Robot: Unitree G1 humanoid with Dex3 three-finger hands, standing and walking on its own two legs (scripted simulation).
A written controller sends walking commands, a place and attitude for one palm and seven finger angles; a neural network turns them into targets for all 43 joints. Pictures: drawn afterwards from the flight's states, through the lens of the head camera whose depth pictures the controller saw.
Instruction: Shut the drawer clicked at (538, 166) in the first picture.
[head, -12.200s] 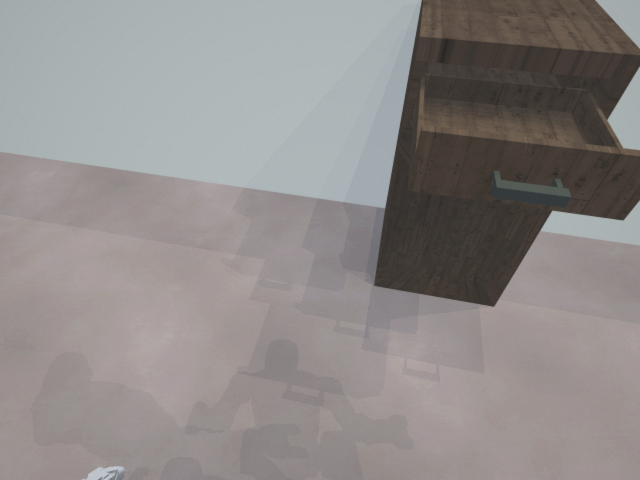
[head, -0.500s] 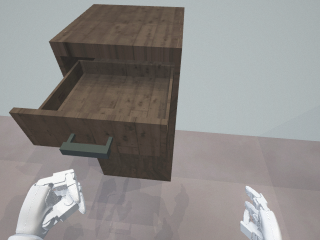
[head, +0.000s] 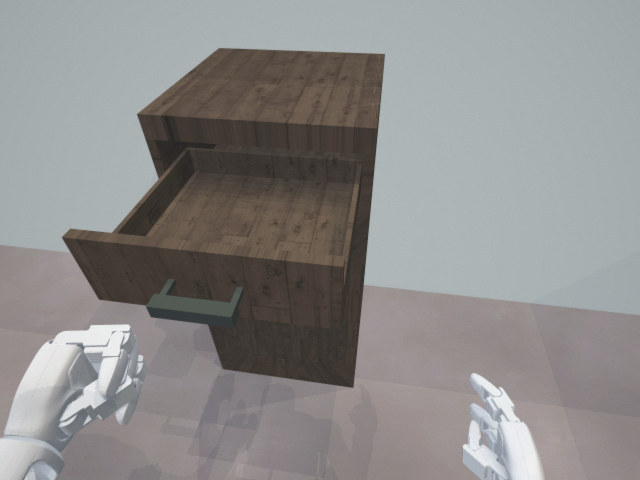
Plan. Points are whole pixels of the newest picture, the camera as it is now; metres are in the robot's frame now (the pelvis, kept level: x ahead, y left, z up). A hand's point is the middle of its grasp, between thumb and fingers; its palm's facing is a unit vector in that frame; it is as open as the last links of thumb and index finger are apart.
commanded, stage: raise the hand and make a fist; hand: left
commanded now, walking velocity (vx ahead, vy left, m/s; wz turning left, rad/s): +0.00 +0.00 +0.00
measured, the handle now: (198, 299) +0.34 +0.22 +0.05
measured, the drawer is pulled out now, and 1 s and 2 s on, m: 0.30 0.30 0.30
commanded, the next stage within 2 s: bring the fist close to the handle in 0.24 s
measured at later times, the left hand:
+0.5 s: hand (136, 383) +0.17 +0.21 +0.12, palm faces +0.06 -0.99 -0.10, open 3.2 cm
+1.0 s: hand (171, 375) +0.21 +0.20 +0.07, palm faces +0.00 -1.00 -0.06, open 3.2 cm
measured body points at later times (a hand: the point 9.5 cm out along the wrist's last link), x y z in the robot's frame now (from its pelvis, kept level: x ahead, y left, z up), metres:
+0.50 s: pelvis +0.00 -0.02 +0.00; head -0.04 -0.04 +0.45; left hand +0.16 +0.26 +0.13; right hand +0.19 -0.25 -0.05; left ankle +0.02 +0.09 -0.73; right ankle -0.01 -0.09 -0.73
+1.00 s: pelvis +0.00 +0.00 -0.01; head +0.00 -0.01 +0.44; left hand +0.20 +0.26 +0.08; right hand +0.18 -0.24 -0.07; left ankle +0.02 +0.09 -0.73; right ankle -0.01 -0.09 -0.73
